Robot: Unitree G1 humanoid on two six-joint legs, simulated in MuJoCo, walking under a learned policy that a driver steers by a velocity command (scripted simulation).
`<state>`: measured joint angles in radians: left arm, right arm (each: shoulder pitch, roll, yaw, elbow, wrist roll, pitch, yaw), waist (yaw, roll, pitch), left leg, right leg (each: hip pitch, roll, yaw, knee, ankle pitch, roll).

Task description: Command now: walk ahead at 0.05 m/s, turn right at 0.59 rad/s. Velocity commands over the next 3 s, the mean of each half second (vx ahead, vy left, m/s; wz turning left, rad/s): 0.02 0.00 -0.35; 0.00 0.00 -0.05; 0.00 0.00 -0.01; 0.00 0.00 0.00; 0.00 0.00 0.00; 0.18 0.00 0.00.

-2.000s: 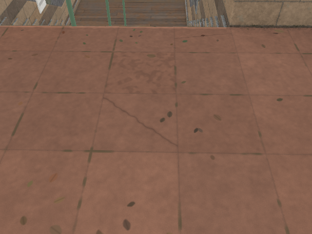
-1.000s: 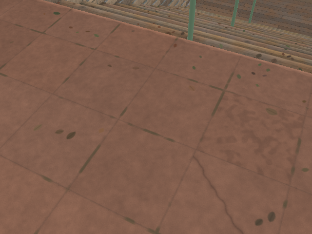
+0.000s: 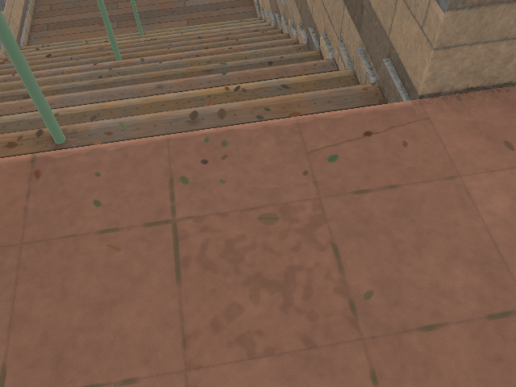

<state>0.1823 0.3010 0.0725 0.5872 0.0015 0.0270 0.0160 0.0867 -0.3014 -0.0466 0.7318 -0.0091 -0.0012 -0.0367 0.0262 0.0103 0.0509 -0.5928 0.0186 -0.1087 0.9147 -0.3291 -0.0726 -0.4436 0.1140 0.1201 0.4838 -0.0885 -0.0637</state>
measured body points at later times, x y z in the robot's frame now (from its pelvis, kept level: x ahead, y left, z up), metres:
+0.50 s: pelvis +0.01 +0.03 +0.00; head +0.03 +0.04 +0.45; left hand +0.20 +0.27 -0.10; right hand +0.10 -0.24 -0.10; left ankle +0.06 +0.16 -0.73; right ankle -0.03 -0.10 -0.73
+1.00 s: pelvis +0.01 +0.02 +0.00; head +0.01 +0.02 +0.45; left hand +0.16 +0.24 -0.12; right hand +0.05 -0.26 -0.13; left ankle +0.06 +0.16 -0.73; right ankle -0.03 -0.10 -0.73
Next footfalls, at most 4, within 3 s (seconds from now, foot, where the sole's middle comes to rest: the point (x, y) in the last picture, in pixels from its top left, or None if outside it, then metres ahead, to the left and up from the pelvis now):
0.14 left None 0.10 0.15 -0.77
0.48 right None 0.01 -0.10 -0.77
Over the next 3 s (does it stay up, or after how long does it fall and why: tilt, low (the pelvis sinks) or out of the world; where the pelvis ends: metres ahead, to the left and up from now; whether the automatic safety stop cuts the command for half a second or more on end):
stays up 0.10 0.04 -0.01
